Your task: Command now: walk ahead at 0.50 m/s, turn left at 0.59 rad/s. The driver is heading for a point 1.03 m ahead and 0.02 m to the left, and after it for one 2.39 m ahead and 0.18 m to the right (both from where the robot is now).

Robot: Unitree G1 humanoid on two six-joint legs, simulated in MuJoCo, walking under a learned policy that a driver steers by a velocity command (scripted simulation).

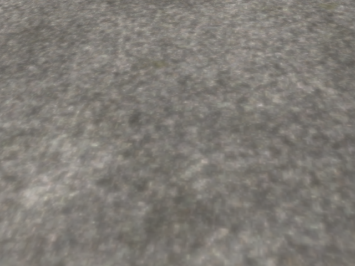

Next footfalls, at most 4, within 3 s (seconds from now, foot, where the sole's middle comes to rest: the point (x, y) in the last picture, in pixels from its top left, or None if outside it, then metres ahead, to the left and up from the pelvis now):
0.36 left None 0.33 0.17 -0.77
0.90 right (189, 218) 0.69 0.02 -0.77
1.38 left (143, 164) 0.96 0.23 -0.77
1.84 right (206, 148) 1.04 -0.06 -0.77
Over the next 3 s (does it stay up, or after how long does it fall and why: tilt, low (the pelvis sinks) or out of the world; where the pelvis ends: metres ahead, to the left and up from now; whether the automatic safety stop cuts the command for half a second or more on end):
stays up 1.07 0.07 0.00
